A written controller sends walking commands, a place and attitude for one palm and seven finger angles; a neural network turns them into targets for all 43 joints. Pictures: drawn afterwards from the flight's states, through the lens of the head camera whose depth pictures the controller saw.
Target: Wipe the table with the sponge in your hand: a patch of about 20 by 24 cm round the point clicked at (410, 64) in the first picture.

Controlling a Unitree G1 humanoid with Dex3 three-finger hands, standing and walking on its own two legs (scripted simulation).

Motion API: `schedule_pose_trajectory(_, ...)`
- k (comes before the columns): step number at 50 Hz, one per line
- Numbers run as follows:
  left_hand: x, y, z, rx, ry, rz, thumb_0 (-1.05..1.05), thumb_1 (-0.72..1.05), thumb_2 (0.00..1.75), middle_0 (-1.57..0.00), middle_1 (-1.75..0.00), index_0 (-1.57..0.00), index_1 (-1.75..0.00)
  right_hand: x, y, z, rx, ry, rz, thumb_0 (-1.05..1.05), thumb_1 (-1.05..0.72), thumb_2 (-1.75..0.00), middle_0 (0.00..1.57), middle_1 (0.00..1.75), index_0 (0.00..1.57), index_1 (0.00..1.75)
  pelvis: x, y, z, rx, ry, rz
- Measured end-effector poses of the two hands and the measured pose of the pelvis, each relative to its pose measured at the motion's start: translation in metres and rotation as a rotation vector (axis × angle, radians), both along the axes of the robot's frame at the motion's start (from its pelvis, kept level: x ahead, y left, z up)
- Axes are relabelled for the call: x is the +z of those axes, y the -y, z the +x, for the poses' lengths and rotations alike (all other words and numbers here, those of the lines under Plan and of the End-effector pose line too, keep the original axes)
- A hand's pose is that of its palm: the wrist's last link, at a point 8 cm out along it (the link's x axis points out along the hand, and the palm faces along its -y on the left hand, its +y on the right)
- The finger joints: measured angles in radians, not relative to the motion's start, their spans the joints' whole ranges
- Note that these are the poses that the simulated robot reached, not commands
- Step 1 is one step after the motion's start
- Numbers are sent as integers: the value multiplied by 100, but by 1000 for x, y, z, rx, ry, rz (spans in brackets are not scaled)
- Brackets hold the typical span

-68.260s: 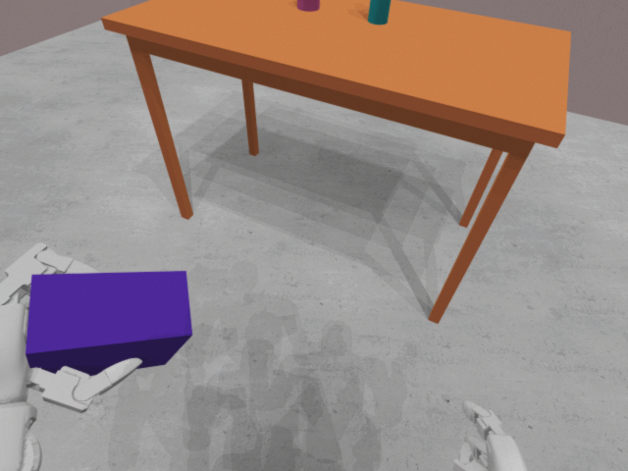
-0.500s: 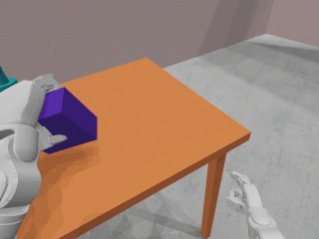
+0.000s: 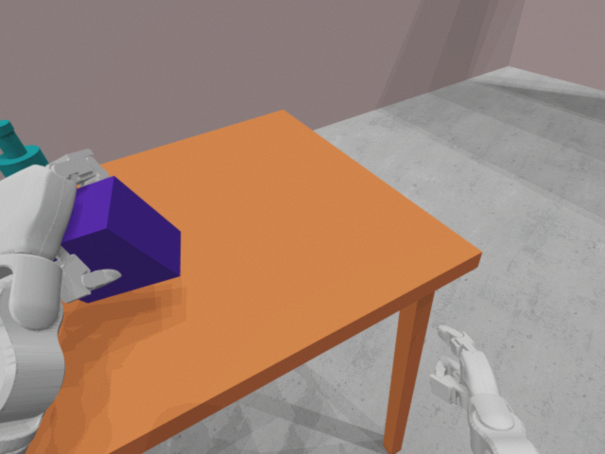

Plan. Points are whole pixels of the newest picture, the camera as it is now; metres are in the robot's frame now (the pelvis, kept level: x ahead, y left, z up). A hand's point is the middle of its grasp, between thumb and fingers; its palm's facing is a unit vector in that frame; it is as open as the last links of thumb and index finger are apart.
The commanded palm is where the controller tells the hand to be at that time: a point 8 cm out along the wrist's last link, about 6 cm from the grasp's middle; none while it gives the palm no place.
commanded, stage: bring the sponge back beside the body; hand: left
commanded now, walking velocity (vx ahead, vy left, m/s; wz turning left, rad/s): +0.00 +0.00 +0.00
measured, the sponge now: (112, 253) +0.24 +0.27 +0.21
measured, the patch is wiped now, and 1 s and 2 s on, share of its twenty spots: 0.90 0.90 0.90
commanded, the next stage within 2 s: step back with the hand held close in 0.74 s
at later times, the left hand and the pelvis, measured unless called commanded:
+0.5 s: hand (64, 250) +0.20 +0.27 +0.25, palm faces +0.46 -0.16 -0.88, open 10.4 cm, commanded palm +0.14 +0.28 +0.31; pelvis +0.00 +0.00 +0.00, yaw +0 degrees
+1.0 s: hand (97, 230) +0.22 +0.25 +0.26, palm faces +0.47 -0.71 -0.52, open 10.4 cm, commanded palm +0.15 +0.29 +0.30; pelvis +0.00 +0.00 +0.00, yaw +2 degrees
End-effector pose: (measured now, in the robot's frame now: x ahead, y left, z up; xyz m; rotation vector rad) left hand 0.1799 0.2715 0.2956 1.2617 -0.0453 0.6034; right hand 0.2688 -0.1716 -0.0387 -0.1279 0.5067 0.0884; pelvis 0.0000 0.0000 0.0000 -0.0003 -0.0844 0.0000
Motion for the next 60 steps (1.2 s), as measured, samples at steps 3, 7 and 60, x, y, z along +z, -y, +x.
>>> schedule_pose_trajectory(3,-4,1,-3,-5,-4,-11,-1,-55,106,-67,-132,-74,-129,0,0,0,-1,2,-4,1,-90,-90,20,30,19,30,0,0,0,1,1,0)
schedule_pose_trajectory(7,-5,4,-8,-19,0,-8,-1,-55,106,-67,-132,-74,-129,0,0,0,-1,4,-9,1,-90,-90,20,30,19,30,0,-1,0,1,5,0)
schedule_pose_trajectory(60,3,-13,-2,-666,571,-346,-1,-55,106,-67,-132,-74,-129,-50,62,-141,-229,-368,-223,1,-90,-90,21,30,20,30,-7,-14,3,23,-129,-19)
